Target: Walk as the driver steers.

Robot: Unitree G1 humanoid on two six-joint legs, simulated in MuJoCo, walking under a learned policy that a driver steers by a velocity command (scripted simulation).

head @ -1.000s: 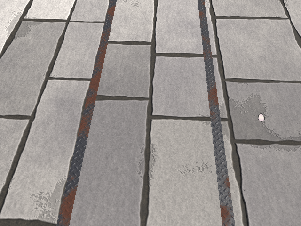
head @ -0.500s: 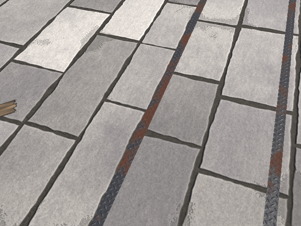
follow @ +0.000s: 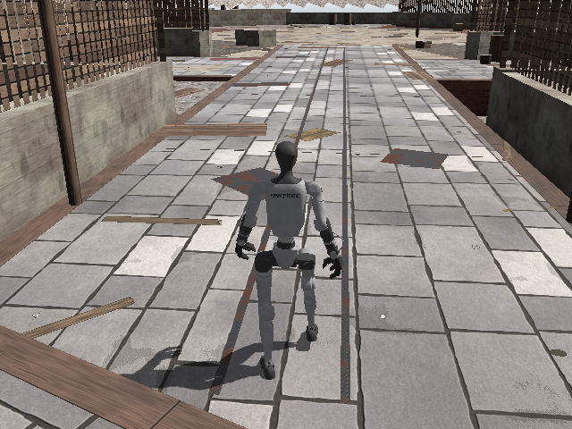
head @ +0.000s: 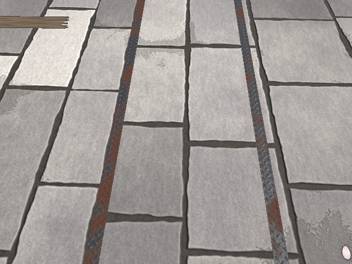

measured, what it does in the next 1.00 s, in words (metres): walks ahead: right foot, then left foot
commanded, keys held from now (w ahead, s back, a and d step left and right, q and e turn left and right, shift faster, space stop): w+e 0.28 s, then e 0.22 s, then no key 0.02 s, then q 0.48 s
